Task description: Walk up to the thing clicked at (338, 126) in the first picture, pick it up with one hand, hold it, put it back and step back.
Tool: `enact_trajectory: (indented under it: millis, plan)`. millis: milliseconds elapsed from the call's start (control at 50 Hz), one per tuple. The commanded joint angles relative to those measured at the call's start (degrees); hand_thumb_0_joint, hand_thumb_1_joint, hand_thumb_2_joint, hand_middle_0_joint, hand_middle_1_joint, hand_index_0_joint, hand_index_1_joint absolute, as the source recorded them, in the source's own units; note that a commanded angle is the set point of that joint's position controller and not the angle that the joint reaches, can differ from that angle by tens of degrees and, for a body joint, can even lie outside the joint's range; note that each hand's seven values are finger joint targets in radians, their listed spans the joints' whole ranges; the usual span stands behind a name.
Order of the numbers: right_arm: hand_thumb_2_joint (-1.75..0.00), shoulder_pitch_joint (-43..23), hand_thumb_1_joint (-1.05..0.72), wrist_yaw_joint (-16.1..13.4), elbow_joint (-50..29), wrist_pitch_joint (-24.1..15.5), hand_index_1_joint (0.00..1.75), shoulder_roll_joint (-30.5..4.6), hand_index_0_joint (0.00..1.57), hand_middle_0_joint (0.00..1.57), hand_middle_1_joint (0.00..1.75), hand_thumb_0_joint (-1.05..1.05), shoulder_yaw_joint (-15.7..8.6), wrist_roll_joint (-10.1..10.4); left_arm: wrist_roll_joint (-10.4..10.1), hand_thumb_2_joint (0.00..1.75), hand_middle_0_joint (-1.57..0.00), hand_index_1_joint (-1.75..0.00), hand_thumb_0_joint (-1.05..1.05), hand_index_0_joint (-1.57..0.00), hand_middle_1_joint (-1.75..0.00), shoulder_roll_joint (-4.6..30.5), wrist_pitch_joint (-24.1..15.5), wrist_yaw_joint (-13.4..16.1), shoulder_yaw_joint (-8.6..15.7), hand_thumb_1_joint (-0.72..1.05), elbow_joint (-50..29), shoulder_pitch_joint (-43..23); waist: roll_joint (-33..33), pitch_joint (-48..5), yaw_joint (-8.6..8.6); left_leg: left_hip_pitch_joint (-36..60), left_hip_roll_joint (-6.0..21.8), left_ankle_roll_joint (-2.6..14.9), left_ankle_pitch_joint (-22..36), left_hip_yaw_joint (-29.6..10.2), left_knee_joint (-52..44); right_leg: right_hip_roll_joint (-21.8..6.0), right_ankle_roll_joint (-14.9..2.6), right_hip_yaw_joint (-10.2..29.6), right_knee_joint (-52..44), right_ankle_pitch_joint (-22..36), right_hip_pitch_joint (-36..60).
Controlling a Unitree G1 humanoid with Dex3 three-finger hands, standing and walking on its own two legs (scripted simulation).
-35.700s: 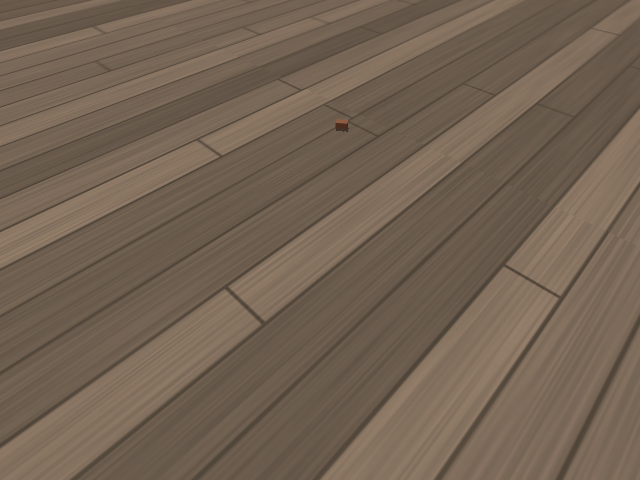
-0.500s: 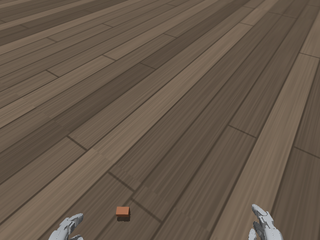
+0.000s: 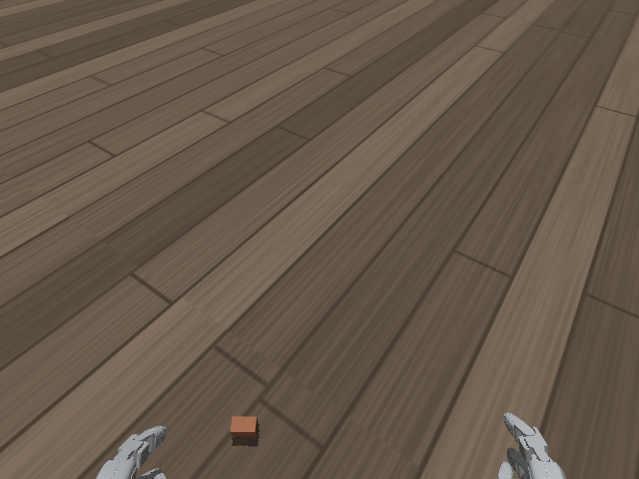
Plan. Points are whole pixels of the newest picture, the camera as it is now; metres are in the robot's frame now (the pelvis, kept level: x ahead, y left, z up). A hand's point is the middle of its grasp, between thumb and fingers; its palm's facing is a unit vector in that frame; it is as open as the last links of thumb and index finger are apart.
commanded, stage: home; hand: left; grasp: from above
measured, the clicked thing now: (244, 426) +0.46 +0.22 -0.70
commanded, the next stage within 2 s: stand in 0.44 s
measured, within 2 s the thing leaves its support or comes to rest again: neither
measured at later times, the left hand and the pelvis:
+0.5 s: hand out of the picture +0.15 +0.18 -0.05, palm faces +0.05 -0.98 -0.21, open 7.4 cm; pelvis -0.01 +0.00 +0.00, yaw +0 degrees
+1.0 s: hand out of the picture +0.04 +0.25 -0.11, palm faces +0.05 -0.94 -0.33, open 7.4 cm; pelvis -0.01 +0.01 +0.04, yaw +1 degrees
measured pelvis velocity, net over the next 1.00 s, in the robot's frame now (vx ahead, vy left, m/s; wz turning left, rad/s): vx -0.01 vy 0.01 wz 0.01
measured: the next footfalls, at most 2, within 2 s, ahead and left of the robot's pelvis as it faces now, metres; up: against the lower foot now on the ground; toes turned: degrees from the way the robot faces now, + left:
none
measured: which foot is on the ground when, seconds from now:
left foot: down 0.00-1.00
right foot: down 0.00-1.00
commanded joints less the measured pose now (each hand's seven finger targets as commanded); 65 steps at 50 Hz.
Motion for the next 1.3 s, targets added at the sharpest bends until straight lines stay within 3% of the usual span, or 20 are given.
enact_trajectory:
  millis: [0, 120, 220, 280, 360, 500, 520, 540, 560, 580, 600, 620, 660, 740, 760, 820, 900, 1000, 1080, 1280]
  plan:
    - [-0.9, -3.9, -0.9, -0.6, -9.0, -3.2, 0.3, -7.0, 0.2, 0.2, 0.3, 0.0, -2.9, 0.2, 0.1, 0.9, -0.2, -0.3, 0.0, -0.2, -0.3, 5.9, -2.9, 0.5, 3.4, 0.9, -10.2, -0.5, -0.5, -4.7, -0.37, 5.6, -1.9, 1.08, 15.4, 0.4, -9.1, 1.6, -0.96, -0.9, -7.9, 13.5, 3.0]
    - [-0.9, -3.7, -0.9, -0.5, -9.3, -3.0, 0.3, -7.0, 0.2, 0.2, 0.3, 0.0, -2.8, 0.3, 0.1, 0.9, -0.2, -0.3, 0.0, -0.2, -0.3, 6.1, -2.9, 0.6, 3.2, 0.9, -11.5, -1.5, 0.7, -5.2, -0.59, 6.1, -1.6, 1.02, 15.1, 0.1, -9.6, 1.7, -1.1, -0.9, -7.8, 13.1, 3.0]
    - [-0.9, -4.3, -0.9, -0.6, -9.5, -3.1, 0.3, -6.9, 0.2, 0.2, 0.3, 0.0, -2.7, 0.3, 0.2, 0.9, -0.2, -0.3, 0.0, -0.2, -0.3, 6.1, -2.8, 0.6, 3.2, 0.9, -10.8, -1.7, -0.1, -3.2, -0.4, 4.4, -1.8, 1.21, 11.0, 0.3, -9.9, 1.6, -0.93, -1.0, -8.6, 9.6, 1.6]
    - [-0.9, -4.3, -0.9, -0.6, -9.8, -3.1, 0.3, -6.9, 0.2, 0.2, 0.3, 0.0, -2.6, 0.5, 0.2, 0.9, -0.2, -0.3, 0.0, -0.2, -0.3, 6.1, -2.6, 0.7, 3.1, 0.9, -11.2, -0.8, -0.3, -3.7, 0.13, 4.4, -1.8, 1.23, 11.5, 0.3, -9.8, 1.6, -1.02, -1.0, -8.5, 10.0, 2.0]
    - [-0.9, -3.8, -0.9, -0.7, -9.4, -2.9, 0.3, -6.9, 0.2, 0.2, 0.3, 0.0, -2.7, 0.4, 0.2, 0.9, -0.2, -0.3, 0.0, -0.2, -0.3, 6.7, -2.6, 0.8, 3.4, 0.9, -12.4, -1.6, 0.3, -5.1, -0.56, 5.3, -1.9, 1.25, 12.9, 0.6, -9.2, 1.5, -0.96, -0.7, -8.2, 11.5, 2.3]
    - [-0.9, -4.5, -0.9, -0.7, -10.1, -3.1, 0.3, -6.9, 0.2, 0.2, 0.3, 0.0, -2.6, 0.4, 0.2, 0.9, -0.2, -0.3, 0.0, -0.2, -0.3, 6.3, -2.4, 0.7, 2.9, 0.9, -11.6, -1.7, -0.3, -3.4, -0.55, 3.7, -1.9, 1.39, 8.5, 0.4, -10.1, 1.6, -0.89, -0.9, -9.0, 7.5, 1.1]
    - [-0.9, -7.9, -0.9, 2.7, 3.8, 3.4, 0.3, -13.7, 0.2, 0.2, 0.3, 0.0, -5.3, -6.7, 6.4, 0.9, -0.2, -0.3, 0.0, -0.2, -0.3, 11.2, -14.7, 2.9, 3.3, 0.9, 8.5, -18.4, -3.8, 10.0, 3.36, 4.7, 0.2, 3.71, 18.5, -2.7, -15.0, -2.6, -2.79, 3.0, -10.1, 7.3, 11.3]
    - [-0.9, -8.4, -0.9, 4.6, 5.1, 5.8, 0.3, -14.5, 0.2, 0.2, 0.3, 0.0, -6.0, -6.6, 6.8, 0.9, -0.2, -0.3, 0.0, -0.2, -0.3, 11.7, -18.6, 2.4, 4.2, 0.9, 18.4, -12.4, -6.9, 4.8, 4.02, 8.5, -0.1, 4.75, 19.5, -1.0, -13.6, -3.8, -4.6, 7.0, -12.9, 7.8, 12.6]
    - [-0.9, -7.5, -0.9, 5.9, 4.8, 7.0, 0.3, -14.0, 0.2, 0.2, 0.3, 0.0, -6.0, -6.6, 7.3, 0.9, -0.2, -0.3, 0.0, -0.2, -0.3, 13.0, -20.5, 2.1, 4.3, 0.9, 21.2, -11.7, -8.5, 3.0, 3.18, 10.4, -0.8, 4.85, 18.6, -0.3, -13.0, -4.9, -5.59, 9.1, -13.8, 8.1, 13.0]
    - [-0.9, -6.4, -0.9, 6.8, 4.7, 7.7, 0.3, -13.7, 0.2, 0.2, 0.3, 0.0, -5.5, -6.9, 7.1, 0.9, -0.2, -0.3, 0.0, -0.2, -0.3, 12.8, -21.6, 1.7, 3.7, 0.9, 22.6, -13.5, -4.5, 4.3, 1.88, 10.6, -0.8, 4.54, 18.2, -1.1, -14.7, -3.7, -5.27, 8.5, -13.5, 9.4, 11.3]
    - [-0.9, -6.4, -0.9, 7.8, 5.5, 8.0, 0.3, -13.1, 0.2, 0.2, 0.3, 0.0, -5.1, -5.5, 6.8, 0.9, -0.2, -0.3, 0.0, -0.2, -0.3, 12.7, -22.5, 1.4, 3.4, 0.9, 24.7, -14.2, -1.4, 3.1, 2.76, 13.2, -0.6, 4.64, 17.0, -2.0, -16.8, -4.0, -4.74, 7.3, -12.4, 10.7, 13.8]
    - [-0.9, -6.6, -0.9, 8.7, 6.8, 8.1, 0.3, -12.3, 0.2, 0.2, 0.3, 0.0, -5.3, -4.0, 6.5, 0.9, -0.2, -0.3, 0.0, -0.2, -0.3, 12.8, -23.1, 1.2, 3.2, 0.9, 26.9, -14.9, -0.5, 2.1, 3.23, 15.0, -0.3, 5.0, 16.5, -2.0, -18.0, -4.2, -3.79, 6.3, -12.6, 11.1, 15.2]
    - [-0.9, -8.5, -0.9, 9.6, 8.1, 8.6, 0.3, -12.6, 0.2, 0.2, 0.3, 0.0, -5.7, -3.0, 5.7, 0.9, -0.2, -0.3, 0.0, -0.2, -0.3, 12.2, -23.5, 1.0, 3.7, 0.9, 31.6, -15.3, -3.2, 2.4, 4.19, 17.0, -0.1, 4.38, 17.3, -1.7, -18.8, -4.0, -3.42, 6.3, -14.2, 11.8, 15.1]
    - [-0.9, -8.9, -0.9, 9.9, 11.7, 9.8, 0.3, -13.0, 0.2, 0.2, 0.3, 0.0, -6.1, -3.2, 5.5, 0.9, -0.2, -0.3, 0.0, -0.2, -0.3, 11.5, -24.7, 1.2, 3.4, 0.9, 39.9, -17.7, -0.9, 3.4, 3.72, 18.4, 1.4, 4.62, 14.5, -4.4, -24.1, -3.6, -2.11, 4.8, -16.3, 10.6, 17.4]
    - [-0.9, -9.5, -0.9, 9.9, 12.5, 9.9, 0.3, -13.4, 0.2, 0.2, 0.3, 0.0, -6.3, -3.2, 5.5, 0.9, -0.2, -0.3, 0.0, -0.2, -0.3, 11.4, -25.2, 1.3, 3.3, 0.9, 42.1, -16.8, 0.3, 3.4, 4.29, 19.2, 2.0, 4.61, 15.4, -5.2, -24.8, -3.7, -1.91, 4.3, -17.1, 11.4, 18.4]
    - [-0.9, -9.5, -0.9, 9.7, 14.5, 10.7, 0.3, -13.2, 0.2, 0.2, 0.3, 0.0, -6.2, -3.1, 5.5, 0.9, -0.2, -0.3, 0.0, -0.2, -0.3, 11.9, -26.0, 1.3, 3.3, 0.9, 47.0, -17.4, -1.1, 6.2, 3.76, 19.1, 1.8, 4.39, 14.7, -5.0, -27.2, -4.1, -1.9, 4.6, -20.7, 12.8, 20.6]
    - [-0.9, -8.4, -0.9, 9.3, 18.0, 11.3, 0.3, -14.0, 0.2, 0.2, 0.3, 0.0, -6.1, -2.7, 5.0, 0.9, -0.2, -0.3, 0.0, -0.2, -0.3, 12.5, -26.5, 1.4, 3.1, 0.9, 52.7, -17.0, -1.5, 7.7, 3.21, 23.0, 2.0, 3.89, 18.0, -4.9, -29.7, -4.7, -2.27, 5.1, -24.4, 15.2, 21.8]
    - [-0.9, -8.5, -0.9, 9.1, 21.4, 12.2, 0.3, -14.1, 0.2, 0.2, 0.3, 0.0, -5.8, -2.1, 4.6, 0.9, -0.2, -0.3, 0.0, -0.2, -0.3, 13.4, -26.7, 1.5, 2.8, 0.9, 58.7, -17.1, -1.3, 9.3, 2.87, 25.3, 2.5, 3.31, 17.8, -5.1, -33.7, -5.4, -1.82, 5.2, -28.9, 16.7, 25.0]
    - [-0.9, -8.1, -0.9, 9.0, 23.8, 12.3, 0.3, -14.4, 0.2, 0.2, 0.3, 0.0, -5.5, -1.7, 4.4, 0.9, -0.2, -0.3, 0.0, -0.2, -0.3, 13.9, -26.8, 1.6, 2.5, 0.9, 62.0, -17.5, -1.8, 9.5, 2.65, 27.5, 2.6, 2.88, 21.6, -4.6, -35.7, -6.0, -1.6, 5.3, -31.1, 18.6, 27.5]
    - [-0.9, -10.0, -0.9, 9.2, 27.4, 12.8, 0.3, -14.8, 0.2, 0.2, 0.3, 0.0, -5.1, -1.4, 4.5, 0.9, -0.2, -0.3, 0.0, -0.2, -0.3, 14.6, -26.7, 1.4, 1.9, 0.9, 67.7, -18.4, -1.6, 12.5, 2.79, 28.0, 2.8, 2.05, 15.8, -4.9, -40.4, -6.0, -0.86, 4.8, -35.5, 15.7, 28.6]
